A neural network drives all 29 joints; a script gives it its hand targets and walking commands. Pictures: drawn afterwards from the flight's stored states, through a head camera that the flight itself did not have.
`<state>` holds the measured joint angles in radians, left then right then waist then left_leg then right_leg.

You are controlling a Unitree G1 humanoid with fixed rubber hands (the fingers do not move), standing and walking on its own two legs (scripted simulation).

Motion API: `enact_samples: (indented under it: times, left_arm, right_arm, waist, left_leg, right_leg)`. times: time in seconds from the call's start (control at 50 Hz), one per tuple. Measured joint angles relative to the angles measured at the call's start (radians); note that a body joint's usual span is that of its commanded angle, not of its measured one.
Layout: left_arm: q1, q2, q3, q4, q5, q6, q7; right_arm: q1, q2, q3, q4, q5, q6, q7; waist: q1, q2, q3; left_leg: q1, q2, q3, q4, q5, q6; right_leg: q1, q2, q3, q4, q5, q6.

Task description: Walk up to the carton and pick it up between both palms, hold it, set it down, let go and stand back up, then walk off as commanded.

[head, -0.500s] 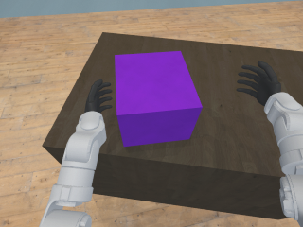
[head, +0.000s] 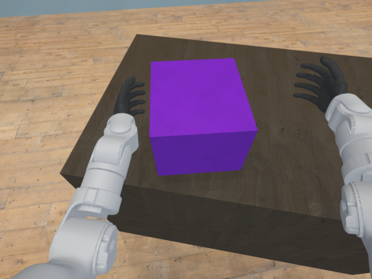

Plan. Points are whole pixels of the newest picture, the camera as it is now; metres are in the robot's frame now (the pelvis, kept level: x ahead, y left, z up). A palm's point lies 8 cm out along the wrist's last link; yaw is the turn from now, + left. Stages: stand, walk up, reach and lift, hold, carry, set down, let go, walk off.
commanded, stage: reach and lift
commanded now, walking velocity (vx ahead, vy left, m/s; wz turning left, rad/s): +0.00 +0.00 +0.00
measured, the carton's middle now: (196, 116) +0.52 +0.06 -0.01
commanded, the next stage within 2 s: none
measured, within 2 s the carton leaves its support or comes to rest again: neither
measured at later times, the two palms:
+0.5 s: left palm (132, 136) +0.40 +0.20 +0.04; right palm (302, 125) +0.48 -0.20 +0.05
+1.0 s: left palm (132, 136) +0.40 +0.20 +0.04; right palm (278, 127) +0.48 -0.15 +0.04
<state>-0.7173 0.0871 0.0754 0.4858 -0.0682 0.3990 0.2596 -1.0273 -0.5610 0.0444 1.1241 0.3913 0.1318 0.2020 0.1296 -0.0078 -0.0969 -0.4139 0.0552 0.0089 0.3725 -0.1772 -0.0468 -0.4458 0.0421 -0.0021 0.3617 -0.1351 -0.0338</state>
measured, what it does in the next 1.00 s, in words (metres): stands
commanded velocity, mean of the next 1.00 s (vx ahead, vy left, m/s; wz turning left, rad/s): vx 0.00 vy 0.00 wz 0.00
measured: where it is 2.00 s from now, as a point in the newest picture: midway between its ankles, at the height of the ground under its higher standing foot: outside the picture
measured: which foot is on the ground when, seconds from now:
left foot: down 0.00-1.00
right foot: down 0.00-1.00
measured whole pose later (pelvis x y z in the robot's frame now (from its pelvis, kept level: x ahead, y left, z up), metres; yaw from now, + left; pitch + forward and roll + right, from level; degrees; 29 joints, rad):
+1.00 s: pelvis +0.00 -0.01 -0.01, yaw +0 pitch +24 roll +1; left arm -0.72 0.08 0.10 0.89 -0.02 -0.17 0.21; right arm -0.98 -0.29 -0.06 1.30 0.15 -0.24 0.09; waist 0.14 -0.01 -0.21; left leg -0.66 0.06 0.01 0.37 -0.14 -0.06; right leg -0.70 0.04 0.00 0.38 -0.11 -0.03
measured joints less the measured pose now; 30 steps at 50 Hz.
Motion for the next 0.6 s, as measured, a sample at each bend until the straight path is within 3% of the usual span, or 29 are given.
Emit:
enact_samples:
  times: [0.3, 0.46, 0.6]
  left_arm:
    - [-0.002, 0.0, 0.003, 0.318, -0.003, -0.389, -0.032]
    - [-0.002, 0.0, 0.003, 0.365, -0.031, -0.498, -0.036]
    - [-0.002, 0.0, 0.003, 0.39, -0.039, -0.538, -0.041]
  right_arm:
    - [0.078, 0.107, 0.023, 0.104, -0.06, -0.262, -0.036]
    - [0.06, 0.111, 0.024, 0.135, -0.065, -0.324, -0.06]
    - [0.056, 0.111, 0.03, 0.169, -0.065, -0.347, -0.063]
  waist:
    - [0.003, 0.0, -0.056]
    - [0.01, 0.0, -0.092]
    - [0.011, 0.0, -0.1]
  left_leg:
    - [-0.151, 0.0, 0.0, 0.0, 0.026, -0.004]
    - [-0.222, 0.0, 0.0, 0.001, 0.036, -0.008]
    - [-0.234, 0.0, 0.0, 0.001, 0.038, -0.008]
  right_leg:
    - [-0.156, 0.0, 0.0, 0.011, 0.021, 0.0]
    - [-0.235, 0.0, 0.0, 0.026, 0.023, 0.0]
    - [-0.248, 0.0, 0.0, 0.029, 0.023, 0.0]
